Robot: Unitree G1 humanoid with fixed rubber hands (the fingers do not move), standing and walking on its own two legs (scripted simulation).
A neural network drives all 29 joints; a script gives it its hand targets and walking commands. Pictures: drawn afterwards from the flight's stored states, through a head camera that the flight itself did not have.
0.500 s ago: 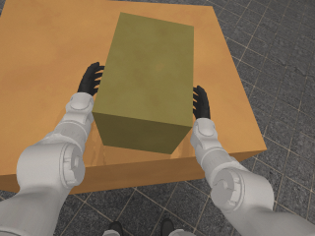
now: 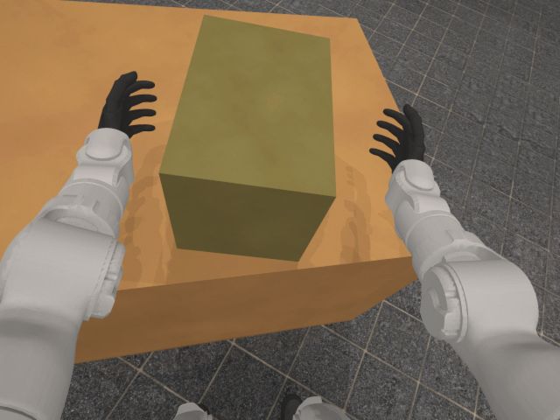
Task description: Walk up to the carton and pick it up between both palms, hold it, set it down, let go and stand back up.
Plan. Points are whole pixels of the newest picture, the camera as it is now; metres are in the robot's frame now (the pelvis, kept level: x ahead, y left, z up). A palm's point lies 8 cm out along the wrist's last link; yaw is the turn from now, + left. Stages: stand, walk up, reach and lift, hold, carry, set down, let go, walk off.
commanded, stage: set down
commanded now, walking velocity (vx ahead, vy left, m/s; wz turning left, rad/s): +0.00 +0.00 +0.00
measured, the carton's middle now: (253, 143) +0.54 +0.00 +0.01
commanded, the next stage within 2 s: none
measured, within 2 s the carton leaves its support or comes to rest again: neither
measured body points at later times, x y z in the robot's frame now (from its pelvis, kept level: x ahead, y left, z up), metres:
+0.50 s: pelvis +0.01 -0.02 +0.02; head +0.11 +0.02 +0.46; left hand +0.53 +0.19 +0.11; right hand +0.47 -0.20 +0.12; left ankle +0.03 +0.11 -0.70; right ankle +0.03 -0.16 -0.70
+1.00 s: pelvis +0.02 -0.01 +0.04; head +0.06 +0.01 +0.49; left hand +0.48 +0.18 +0.12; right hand +0.43 -0.19 +0.11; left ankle +0.03 +0.11 -0.70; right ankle +0.03 -0.16 -0.70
